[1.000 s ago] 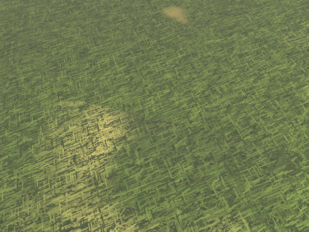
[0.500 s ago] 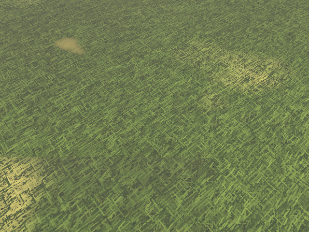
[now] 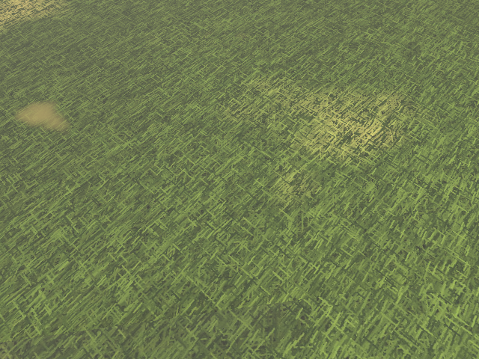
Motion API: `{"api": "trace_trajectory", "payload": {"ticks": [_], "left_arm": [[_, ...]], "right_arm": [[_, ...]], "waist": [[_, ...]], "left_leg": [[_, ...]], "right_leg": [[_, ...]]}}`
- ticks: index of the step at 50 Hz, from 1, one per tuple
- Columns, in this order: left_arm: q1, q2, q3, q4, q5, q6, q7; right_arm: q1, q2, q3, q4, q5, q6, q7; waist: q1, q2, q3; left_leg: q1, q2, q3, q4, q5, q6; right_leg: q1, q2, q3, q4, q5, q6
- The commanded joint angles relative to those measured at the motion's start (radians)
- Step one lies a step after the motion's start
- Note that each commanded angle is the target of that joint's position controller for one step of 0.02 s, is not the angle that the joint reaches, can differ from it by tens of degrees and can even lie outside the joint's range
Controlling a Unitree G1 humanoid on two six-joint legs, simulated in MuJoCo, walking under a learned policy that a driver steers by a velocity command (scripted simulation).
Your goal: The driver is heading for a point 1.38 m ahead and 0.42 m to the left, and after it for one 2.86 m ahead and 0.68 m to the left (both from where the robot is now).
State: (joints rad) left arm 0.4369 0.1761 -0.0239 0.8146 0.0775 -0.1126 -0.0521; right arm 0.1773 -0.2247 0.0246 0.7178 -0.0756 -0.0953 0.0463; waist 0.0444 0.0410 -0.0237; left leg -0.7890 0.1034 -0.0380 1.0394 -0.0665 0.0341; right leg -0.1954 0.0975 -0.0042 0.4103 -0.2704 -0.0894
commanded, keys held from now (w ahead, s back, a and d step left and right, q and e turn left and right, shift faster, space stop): w+q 0.94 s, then w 0.06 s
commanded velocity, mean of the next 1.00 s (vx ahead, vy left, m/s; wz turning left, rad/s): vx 0.50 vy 0.00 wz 0.42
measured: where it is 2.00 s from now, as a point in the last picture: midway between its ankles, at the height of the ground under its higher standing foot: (164, 180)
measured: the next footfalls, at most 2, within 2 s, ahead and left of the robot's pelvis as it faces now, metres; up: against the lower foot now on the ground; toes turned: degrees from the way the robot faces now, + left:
left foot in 0.24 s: +0.38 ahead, +0.13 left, +0.00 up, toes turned +6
right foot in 0.66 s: +0.62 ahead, -0.03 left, +0.00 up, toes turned +19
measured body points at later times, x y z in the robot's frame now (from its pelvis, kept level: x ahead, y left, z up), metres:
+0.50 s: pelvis +0.35 +0.06 +0.00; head +0.36 +0.06 +0.45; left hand +0.46 +0.32 -0.11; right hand +0.40 -0.18 -0.14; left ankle +0.34 +0.13 -0.74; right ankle +0.47 -0.09 -0.68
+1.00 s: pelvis +0.63 +0.11 -0.02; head +0.63 +0.11 +0.43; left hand +0.46 +0.27 -0.16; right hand +0.93 +0.05 -0.09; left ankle +0.74 +0.32 -0.70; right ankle +0.58 -0.05 -0.74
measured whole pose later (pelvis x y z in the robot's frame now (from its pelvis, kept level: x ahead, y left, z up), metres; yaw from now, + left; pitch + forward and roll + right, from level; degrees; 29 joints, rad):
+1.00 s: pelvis +0.63 +0.11 -0.02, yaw +31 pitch +1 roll -3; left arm 0.53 0.21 -0.05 0.91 0.08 -0.13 0.01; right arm 0.08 -0.24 0.01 0.72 -0.08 -0.08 0.11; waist 0.12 0.05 -0.03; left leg -0.71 0.10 -0.02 0.71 0.30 0.04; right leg -0.02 0.01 -0.20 0.44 -0.43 0.00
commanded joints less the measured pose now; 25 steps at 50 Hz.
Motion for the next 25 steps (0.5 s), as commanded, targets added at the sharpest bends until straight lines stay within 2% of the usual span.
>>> {"api": "trace_trajectory", "payload": {"ticks": [1,4,8,9,10,11,12,13,14,15,16,17,18,19,20,21,22,23,24,25], "left_arm": [[-0.069,0.18,0.043,-0.076,0.004,-0.03,-0.007],[0.06,0.195,0.047,-0.014,0.003,-0.014,-0.022],[0.068,0.198,0.046,0.025,0.013,0.0,-0.012],[0.056,0.208,0.048,0.029,0.014,0.001,-0.011],[0.054,0.224,0.051,0.036,0.015,0.001,-0.012],[0.052,0.241,0.053,0.042,0.018,-0.002,-0.015],[0.043,0.265,0.058,0.04,0.019,-0.001,-0.02],[0.071,0.25,0.051,0.028,0.049,-0.003,-0.019],[0.242,0.159,0.012,0.025,0.069,-0.006,-0.011],[0.092,0.191,0.019,0.004,0.033,-0.006,-0.044],[-0.129,0.195,0.03,-0.074,-0.023,-0.006,-0.047],[-0.22,0.208,0.03,-0.102,-0.025,-0.018,-0.022],[-0.178,0.215,0.023,-0.098,0.008,-0.017,0.006],[-0.157,0.18,0.01,-0.095,0.033,-0.008,0.024],[-0.141,0.147,-0.002,-0.097,0.047,0.009,0.038],[-0.129,0.152,-0.001,-0.101,0.044,0.027,0.044],[-0.122,0.166,0.0,-0.102,0.032,0.038,0.046],[-0.124,0.174,0.0,-0.099,0.016,0.044,0.046],[-0.161,0.159,-0.008,-0.106,0.004,0.047,0.042],[-0.226,0.132,-0.02,-0.129,0.001,0.048,0.038]], "right_arm": [[-0.097,-0.064,-0.005,-0.076,0.006,-0.001,0.014],[-0.185,-0.069,-0.006,-0.105,0.01,0.022,0.036],[-0.253,-0.097,-0.022,-0.132,0.019,0.025,0.03],[-0.252,-0.107,-0.028,-0.134,0.02,0.027,0.027],[-0.248,-0.125,-0.036,-0.139,0.026,0.028,0.022],[-0.231,-0.155,-0.047,-0.142,0.038,0.024,0.017],[-0.141,-0.19,-0.063,-0.118,0.049,0.015,0.008],[0.057,-0.236,-0.079,-0.053,0.054,0.004,0.001],[0.29,-0.238,-0.087,0.014,0.06,0.004,-0.004],[0.517,-0.212,-0.083,0.082,0.045,0.018,-0.006],[0.536,-0.226,-0.097,0.128,0.024,-0.006,-0.01],[0.401,-0.24,-0.103,0.116,0.029,-0.03,-0.005],[0.272,-0.165,-0.075,0.097,0.026,-0.038,-0.004],[0.168,-0.095,-0.051,0.089,0.031,-0.044,-0.001],[0.072,-0.081,-0.04,0.06,0.035,-0.043,0.001],[0.007,-0.083,-0.038,0.038,0.041,-0.047,0.006],[-0.03,-0.109,-0.047,0.017,0.043,-0.055,0.009],[-0.035,-0.147,-0.057,0.006,0.035,-0.061,0.015],[-0.016,-0.173,-0.065,0.007,0.026,-0.064,0.022],[0.036,-0.186,-0.07,0.015,0.02,-0.063,0.029]], "waist": [[-0.008,-0.077,0.034],[0.032,-0.09,0.078],[0.024,-0.101,0.099],[0.012,-0.108,0.091],[-0.003,-0.12,0.073],[-0.027,-0.129,0.049],[-0.079,-0.12,0.009],[-0.116,-0.074,-0.115],[-0.136,0.061,-0.395],[-0.265,0.112,-0.453],[-0.303,0.042,-0.203],[-0.251,0.019,0.003],[-0.164,-0.027,-0.043],[-0.087,-0.031,-0.03],[-0.025,-0.025,-0.033],[0.009,-0.025,-0.024],[0.013,-0.025,-0.015],[0.005,-0.034,-0.002],[-0.013,-0.051,0.018],[-0.041,-0.058,0.033]], "left_leg": [[0.07,-0.002,0.025,-0.242,0.2,-0.033],[0.049,-0.041,0.053,-0.364,0.282,-0.008],[0.065,-0.084,0.054,-0.47,0.235,0.041],[0.113,-0.105,0.073,-0.484,0.198,0.052],[0.182,-0.132,0.099,-0.486,0.152,0.065],[0.274,-0.167,0.128,-0.492,0.106,0.081],[0.441,-0.212,0.16,-0.51,0.1,0.098],[0.799,-0.196,0.084,-0.379,0.146,0.159],[1.367,-0.008,-0.218,-0.315,0.178,0.362],[1.503,0.165,-0.628,-0.551,0.016,0.462],[1.342,0.156,-0.615,-0.653,-0.158,0.331],[1.072,0.138,-0.545,-0.681,-0.188,0.293],[0.866,0.12,-0.485,-0.728,-0.082,0.31],[0.69,0.096,-0.419,-0.776,-0.007,0.317],[0.528,0.07,-0.387,-0.824,-0.022,0.313],[0.438,0.051,-0.37,-0.862,-0.101,0.312],[0.376,0.023,-0.332,-0.879,-0.172,0.296],[0.311,-0.008,-0.288,-0.882,-0.168,0.279],[0.265,-0.034,-0.25,-0.877,-0.135,0.263],[0.234,-0.06,-0.223,-0.864,-0.087,0.244]], "right_leg": [[-0.073,-0.252,0.15,-0.218,0.281,-0.185],[0.055,-0.288,0.125,-0.216,0.356,-0.18],[0.245,-0.323,0.063,-0.224,0.423,-0.125],[0.272,-0.321,0.034,-0.213,0.527,-0.108],[0.291,-0.317,0.002,-0.182,0.708,-0.089],[0.302,-0.308,-0.041,-0.115,0.945,-0.06],[0.263,-0.283,-0.087,0.011,1.131,-0.02],[0.067,-0.264,-0.08,0.252,1.095,0.039],[-0.301,-0.181,-0.032,0.592,0.741,0.158],[-0.554,0.041,0.007,0.956,-0.251,0.215],[-0.745,-0.018,0.137,1.067,-0.223,0.143],[-0.794,-0.096,0.171,1.052,-0.167,0.127],[-0.648,-0.142,0.186,0.934,-0.098,0.094],[-0.525,-0.175,0.168,0.858,-0.063,0.072],[-0.407,-0.201,0.152,0.8,-0.09,0.07],[-0.358,-0.203,0.137,0.741,-0.164,0.086],[-0.332,-0.205,0.109,0.664,-0.157,0.104],[-0.287,-0.199,0.074,0.598,-0.082,0.121],[-0.251,-0.19,0.046,0.501,-0.004,0.132],[-0.202,-0.171,0.027,0.391,0.066,0.138]]}}
Keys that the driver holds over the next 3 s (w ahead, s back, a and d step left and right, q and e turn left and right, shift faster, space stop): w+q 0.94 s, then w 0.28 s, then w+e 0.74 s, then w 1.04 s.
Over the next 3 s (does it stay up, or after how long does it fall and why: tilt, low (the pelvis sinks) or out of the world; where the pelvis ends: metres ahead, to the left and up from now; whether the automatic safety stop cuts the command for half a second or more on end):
stays up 1.70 0.42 -0.09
